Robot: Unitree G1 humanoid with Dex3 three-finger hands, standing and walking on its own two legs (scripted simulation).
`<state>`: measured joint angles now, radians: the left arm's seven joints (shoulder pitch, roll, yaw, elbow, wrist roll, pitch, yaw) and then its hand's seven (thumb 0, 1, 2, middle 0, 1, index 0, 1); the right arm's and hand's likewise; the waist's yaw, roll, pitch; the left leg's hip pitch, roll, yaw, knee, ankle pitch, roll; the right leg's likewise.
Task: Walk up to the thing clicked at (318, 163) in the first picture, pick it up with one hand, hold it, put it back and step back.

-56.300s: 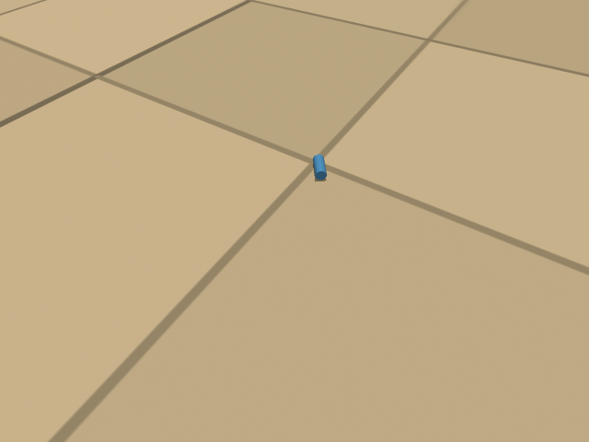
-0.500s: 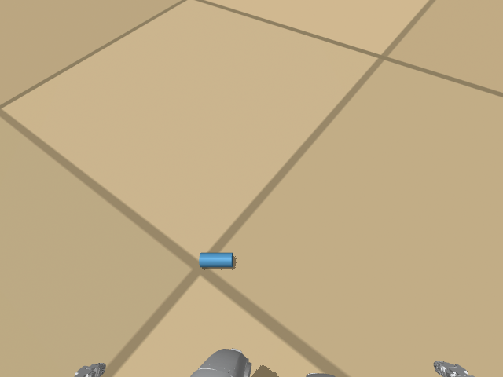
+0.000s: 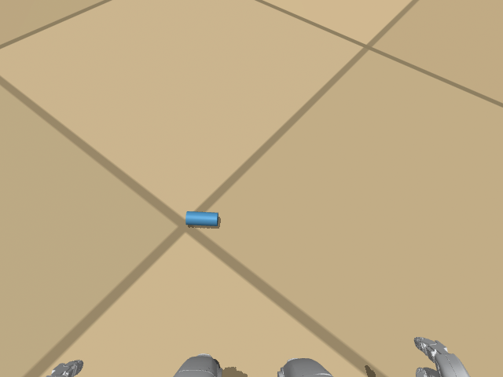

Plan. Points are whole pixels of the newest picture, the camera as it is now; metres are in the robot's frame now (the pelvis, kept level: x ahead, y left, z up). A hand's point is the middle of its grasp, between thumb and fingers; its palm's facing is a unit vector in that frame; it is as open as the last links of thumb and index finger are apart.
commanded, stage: step back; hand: left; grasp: from above
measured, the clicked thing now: (202, 218) +0.74 +0.22 -0.73
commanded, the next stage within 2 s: none
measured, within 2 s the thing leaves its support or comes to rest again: neither
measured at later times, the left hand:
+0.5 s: hand out of the picture -0.04 +0.25 -0.15, palm faces +0.08 -0.91 -0.40, open 7.4 cm
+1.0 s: hand out of the picture -0.30 +0.21 -0.14, palm faces +0.02 -0.91 -0.42, open 7.4 cm
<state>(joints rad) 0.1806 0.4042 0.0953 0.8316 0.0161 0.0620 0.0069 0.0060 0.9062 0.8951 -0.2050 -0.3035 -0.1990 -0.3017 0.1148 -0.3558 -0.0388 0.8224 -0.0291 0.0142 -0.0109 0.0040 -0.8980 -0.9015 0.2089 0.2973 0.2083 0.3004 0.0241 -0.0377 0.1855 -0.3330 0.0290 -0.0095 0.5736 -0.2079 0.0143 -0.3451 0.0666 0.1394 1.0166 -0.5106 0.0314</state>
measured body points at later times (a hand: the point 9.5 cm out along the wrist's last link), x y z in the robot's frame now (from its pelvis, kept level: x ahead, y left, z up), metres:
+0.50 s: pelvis -0.17 -0.02 -0.01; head -0.10 -0.01 +0.43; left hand -0.04 +0.30 -0.12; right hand -0.08 -0.33 -0.14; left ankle -0.19 +0.09 -0.73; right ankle -0.06 -0.14 -0.73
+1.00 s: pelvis -0.33 -0.06 +0.00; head -0.30 -0.09 +0.45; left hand -0.30 +0.26 -0.11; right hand -0.20 -0.37 -0.13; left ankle -0.28 +0.09 -0.67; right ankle -0.34 -0.18 -0.73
